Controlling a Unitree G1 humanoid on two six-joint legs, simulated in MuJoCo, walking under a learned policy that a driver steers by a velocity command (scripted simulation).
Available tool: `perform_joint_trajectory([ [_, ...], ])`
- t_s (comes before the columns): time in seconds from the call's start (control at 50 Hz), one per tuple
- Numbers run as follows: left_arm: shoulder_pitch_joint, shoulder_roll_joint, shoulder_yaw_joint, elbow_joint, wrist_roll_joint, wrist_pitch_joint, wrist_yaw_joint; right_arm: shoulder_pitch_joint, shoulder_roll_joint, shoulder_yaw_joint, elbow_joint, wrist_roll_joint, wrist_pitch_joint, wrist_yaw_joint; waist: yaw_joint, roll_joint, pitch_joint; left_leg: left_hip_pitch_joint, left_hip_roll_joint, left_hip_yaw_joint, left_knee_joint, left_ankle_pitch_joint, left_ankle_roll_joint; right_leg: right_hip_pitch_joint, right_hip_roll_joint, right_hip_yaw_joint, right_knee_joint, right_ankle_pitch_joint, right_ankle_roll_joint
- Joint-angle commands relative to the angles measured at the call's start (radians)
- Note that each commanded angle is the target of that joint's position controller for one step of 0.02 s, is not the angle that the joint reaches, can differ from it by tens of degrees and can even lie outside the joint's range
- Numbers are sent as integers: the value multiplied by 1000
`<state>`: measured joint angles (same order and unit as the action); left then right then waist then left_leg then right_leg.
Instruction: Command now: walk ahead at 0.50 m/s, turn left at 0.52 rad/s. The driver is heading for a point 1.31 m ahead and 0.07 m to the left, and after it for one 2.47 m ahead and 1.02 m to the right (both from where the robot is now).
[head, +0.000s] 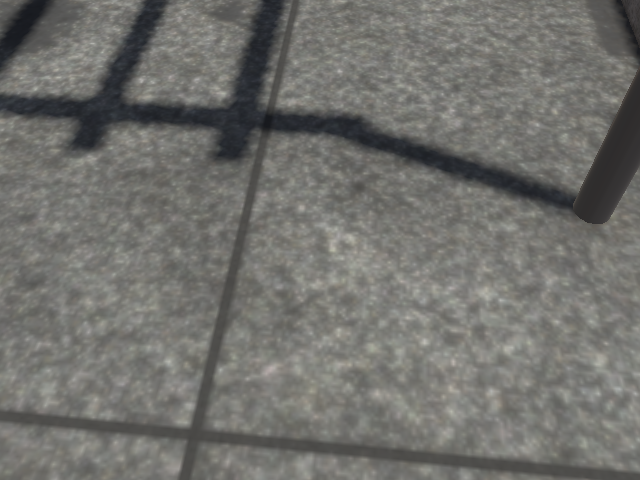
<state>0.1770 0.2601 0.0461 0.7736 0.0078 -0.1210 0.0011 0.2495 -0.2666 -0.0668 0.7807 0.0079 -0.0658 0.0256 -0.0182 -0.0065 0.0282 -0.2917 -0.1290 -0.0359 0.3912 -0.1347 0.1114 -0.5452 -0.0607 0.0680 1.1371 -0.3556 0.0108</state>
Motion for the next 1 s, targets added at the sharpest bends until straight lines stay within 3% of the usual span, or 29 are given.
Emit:
perform_joint_trajectory([
  [0.02, 14, 86, 26, -80, 10, 10, 13, -26, -149, -36, -92, 2, -12, -19, 39, 35, -60, 33, 267, -271, -175, 281, 208, -65, -31, -13, -158, 78, 45],
  [0.1, -138, 55, 12, -124, 6, 10, 9, 37, -167, -46, -90, 16, 2, -34, -25, 77, -55, -31, 190, -206, -142, 178, 130, 40, 34, -32, -473, 380, 57],
  [0.16, -205, 77, 17, -154, -12, 2, -1, 91, -162, -45, -82, 20, 13, -36, -53, 101, -61, 24, 210, -277, -93, 87, 108, 74, 66, -11, -580, 413, 51],
  [0.22, -198, 120, 35, -165, -18, -15, -12, 99, -156, -46, -90, 18, 20, -39, -31, 124, -65, 113, 244, -385, -6, 23, 89, 114, 75, 14, -653, 310, 18],
  [0.26, -78, 149, 55, -139, -13, -25, -9, 71, -126, -37, -108, 14, 21, -40, 41, 137, -107, 94, 204, -385, 109, 49, 49, 295, 56, 6, -713, 293, -31],
  [0.28, 57, 194, 71, -127, 5, -29, -1, 53, -73, -18, -130, 5, 14, -36, 106, 77, -212, -5, 154, -315, 328, 4, 10, 519, -78, 117, -689, 269, -93],
  [0.3, 190, 284, 94, -100, 23, -17, 4, 173, -18, 1, -156, 24, 4, -37, 89, -199, -358, -327, 18, -156, 654, -300, -63, 875, -312, 502, -725, 135, -257],
  [0.32, 213, 236, 87, -88, -3, -8, -2, 194, -88, -4, -155, 31, 1, -38, 91, -288, -348, -506, 75, -137, 839, -469, -81, 896, -389, 741, -799, -95, -294],
  [0.34, 168, 162, 66, -104, -8, -2, 1, 120, -159, -24, -151, 29, 8, -37, 112, -164, -214, -558, 121, -144, 917, -382, -90, 782, -346, 621, -822, -157, -252],
  [0.36, 122, 137, 55, -111, -3, 8, 3, 54, -162, -27, -163, 17, 16, -37, 104, -89, -129, -543, 154, -107, 925, -305, -96, 660, -300, 476, -830, -72, -214],
  [0.38, 80, 116, 46, -107, 0, 14, 2, 18, -150, -29, -178, 7, 19, -33, 82, -67, -65, -519, 180, -98, 883, -250, -98, 549, -255, 373, -857, 28, -200],
  [0.4, 54, 98, 38, -103, 5, 15, 2, 14, -135, -32, -184, 10, 23, -28, 56, -88, -36, -480, 207, -94, 850, -216, -97, 475, -220, 291, -885, 99, -186],
  [0.44, 41, 98, 39, -90, 2, 9, -1, 28, -97, -26, -188, 21, 34, -20, 34, -116, -22, -432, 227, -68, 813, -183, -103, 403, -190, 181, -932, 180, -188],
  [0.52, 81, 143, 53, -39, 1, -1, -7, -27, -56, -9, -202, 8, 32, -20, 35, -65, -22, -440, 228, -73, 637, -69, -117, 413, -195, 72, -970, 345, -223],
  [0.62, 118, 182, 56, 6, -25, 17, -8, -183, -36, 10, -227, 7, 9, 6, 83, -60, 5, -343, 210, 18, 322, 116, -107, 431, -162, -51, -966, 381, -192],
  [0.7, 183, 215, 61, 48, -43, 39, -11, -260, -59, 7, -266, 15, 0, 19, 95, -85, 31, -296, 182, 49, 196, 19, -70, 518, -213, -24, -920, 433, -178],
  [0.72, 183, 223, 61, 56, -47, 46, -11, -239, -73, 0, -265, 13, -4, 19, 71, -94, 23, -244, 165, 59, 160, -13, -55, 530, -219, -16, -882, 509, -171],
  [0.74, 169, 230, 59, 61, -50, 52, -9, -160, -96, -15, -245, 8, -8, 16, 13, -95, -16, -114, 134, 82, 102, 5, -35, 522, -200, -35, -792, 651, -153],
  [0.76, 174, 211, 50, 65, -49, 53, -8, -18, -145, -41, -200, 1, -8, 7, -56, -76, -106, 110, 116, 90, 80, 46, -9, 466, -151, -75, -623, 744, -126],
  [0.78, 165, 155, 25, 40, -25, 45, -8, 163, -223, -67, -171, -16, -4, -9, -133, 8, -256, 423, 293, -92, 127, 105, 50, 259, -99, -112, -330, 507, -80],
  [0.8, 259, 34, -12, 11, -16, 26, -11, 197, -310, -76, -171, -29, 2, -17, -73, 273, -379, 691, 561, -545, 32, 0, 194, -111, 68, -96, 24, -181, -16],
  [0.82, 218, 138, 14, 29, -43, 13, -13, 222, -226, -58, -167, -24, 0, -14, -121, 194, -408, 653, 560, -635, -35, -101, 202, -195, 47, 51, 158, -230, -18],
  [0.84, 149, 175, 28, 2, -62, 13, -15, 172, -181, -41, -156, -15, -4, -13, -106, 170, -257, 551, 524, -467, -45, -74, 162, -267, 3, 38, 186, -158, -22],
  [0.88, 97, 158, 32, 1, -34, 29, -4, 31, -112, -19, -156, -19, -12, -6, -32, 117, -116, 299, 442, -237, -86, 226, 118, -187, -49, 12, 96, -40, -5],
  [0.92, 157, 120, 34, 23, -35, 65, 3, -41, -82, -15, -149, -25, -30, -4, 35, 122, -88, 155, 411, -98, -126, 437, 102, -57, -57, 14, 47, -2, 14],
  [1.0, 105, 68, 26, -20, -20, 98, 4, -91, -123, -34, -122, -27, -34, -34, 61, 100, -49, 91, 404, 68, -166, 558, 100, -54, -45, -13, -127, 148, 42],
])
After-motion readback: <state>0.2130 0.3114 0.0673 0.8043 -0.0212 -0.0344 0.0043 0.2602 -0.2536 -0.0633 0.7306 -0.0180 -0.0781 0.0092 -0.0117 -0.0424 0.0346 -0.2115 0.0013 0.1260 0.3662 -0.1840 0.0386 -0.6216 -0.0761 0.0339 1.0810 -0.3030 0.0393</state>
